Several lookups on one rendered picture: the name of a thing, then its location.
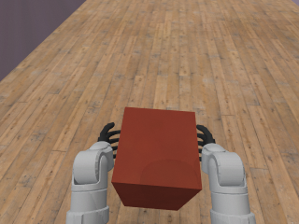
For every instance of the carton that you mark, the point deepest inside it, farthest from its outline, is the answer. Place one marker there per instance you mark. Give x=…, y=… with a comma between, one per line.
x=157, y=163

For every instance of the robot right forearm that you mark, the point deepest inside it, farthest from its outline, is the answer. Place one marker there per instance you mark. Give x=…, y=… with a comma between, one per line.
x=228, y=186

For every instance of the robot right hand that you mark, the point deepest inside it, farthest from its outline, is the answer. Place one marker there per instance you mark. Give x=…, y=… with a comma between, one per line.
x=206, y=136

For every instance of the robot left hand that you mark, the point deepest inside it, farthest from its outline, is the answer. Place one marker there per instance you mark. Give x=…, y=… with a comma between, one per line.
x=105, y=134

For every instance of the robot left forearm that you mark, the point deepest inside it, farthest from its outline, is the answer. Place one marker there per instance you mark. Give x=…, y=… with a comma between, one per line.
x=89, y=185

